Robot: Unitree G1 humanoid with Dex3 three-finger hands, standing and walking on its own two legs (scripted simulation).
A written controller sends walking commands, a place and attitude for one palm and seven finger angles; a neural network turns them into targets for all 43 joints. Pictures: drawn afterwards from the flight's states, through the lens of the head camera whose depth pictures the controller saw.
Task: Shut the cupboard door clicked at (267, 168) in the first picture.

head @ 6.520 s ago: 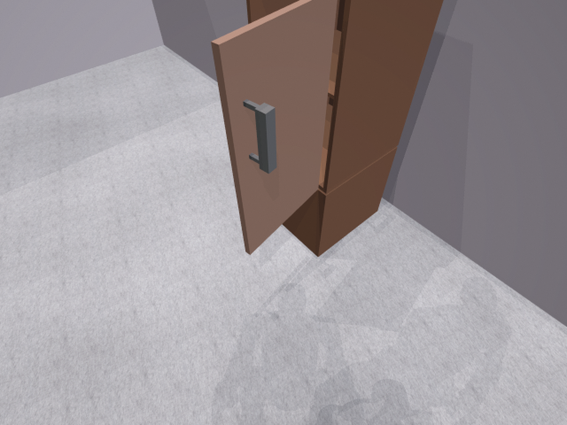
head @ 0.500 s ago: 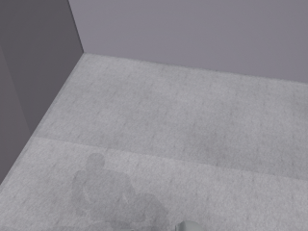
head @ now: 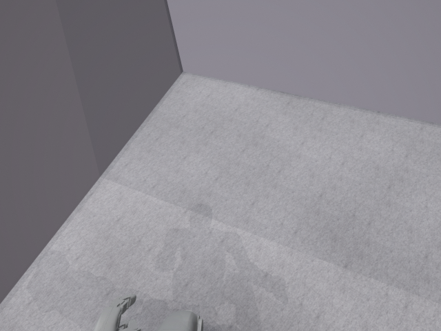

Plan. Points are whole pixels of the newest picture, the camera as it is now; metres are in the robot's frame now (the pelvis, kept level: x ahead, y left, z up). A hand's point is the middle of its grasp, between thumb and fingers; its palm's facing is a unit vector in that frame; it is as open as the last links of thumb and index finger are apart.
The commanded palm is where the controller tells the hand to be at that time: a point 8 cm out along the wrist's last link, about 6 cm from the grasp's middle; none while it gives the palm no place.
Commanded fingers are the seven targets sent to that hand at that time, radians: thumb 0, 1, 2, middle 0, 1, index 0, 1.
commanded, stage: walk to a spot facing it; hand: left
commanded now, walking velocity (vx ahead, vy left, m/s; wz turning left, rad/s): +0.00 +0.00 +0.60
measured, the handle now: out of the picture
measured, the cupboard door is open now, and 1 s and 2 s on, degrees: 100 100 100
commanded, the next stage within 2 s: none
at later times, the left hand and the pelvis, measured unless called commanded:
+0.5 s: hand out of the picture -0.10 +0.21 -0.20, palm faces +0.38 -0.90 -0.22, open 7.4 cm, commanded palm none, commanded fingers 0.00 0.90 0.90 -0.20 -0.30 -0.20 -0.30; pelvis -0.02 +0.02 -0.02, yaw +20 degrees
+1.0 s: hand out of the picture +0.03 +0.24 -0.15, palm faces +0.51 -0.83 -0.24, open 7.4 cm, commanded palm none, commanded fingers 0.00 0.90 0.90 -0.20 -0.30 -0.20 -0.30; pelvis -0.01 -0.01 +0.00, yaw +35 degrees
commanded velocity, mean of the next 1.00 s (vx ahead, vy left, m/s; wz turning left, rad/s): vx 0.00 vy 0.00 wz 0.60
